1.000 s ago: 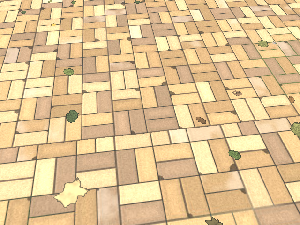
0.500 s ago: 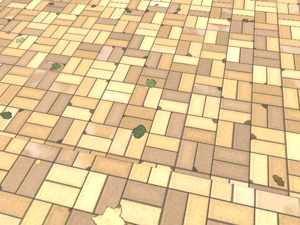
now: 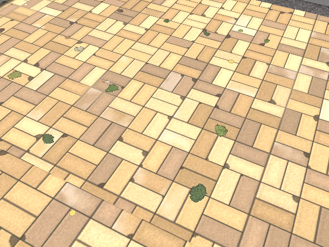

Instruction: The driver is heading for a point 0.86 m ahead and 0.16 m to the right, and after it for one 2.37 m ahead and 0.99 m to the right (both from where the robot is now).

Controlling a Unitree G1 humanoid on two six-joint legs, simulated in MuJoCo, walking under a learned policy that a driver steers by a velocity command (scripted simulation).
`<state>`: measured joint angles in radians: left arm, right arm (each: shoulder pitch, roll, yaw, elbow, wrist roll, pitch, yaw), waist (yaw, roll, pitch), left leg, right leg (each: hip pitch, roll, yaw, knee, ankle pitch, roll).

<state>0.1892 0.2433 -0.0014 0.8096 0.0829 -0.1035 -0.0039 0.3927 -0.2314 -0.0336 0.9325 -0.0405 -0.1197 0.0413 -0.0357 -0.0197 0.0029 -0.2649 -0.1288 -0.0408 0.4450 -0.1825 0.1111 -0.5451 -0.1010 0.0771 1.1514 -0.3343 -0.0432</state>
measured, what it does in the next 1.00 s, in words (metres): walks ahead: right foot, then left foot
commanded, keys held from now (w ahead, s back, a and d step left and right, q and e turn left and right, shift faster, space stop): w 0.80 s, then w+e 0.20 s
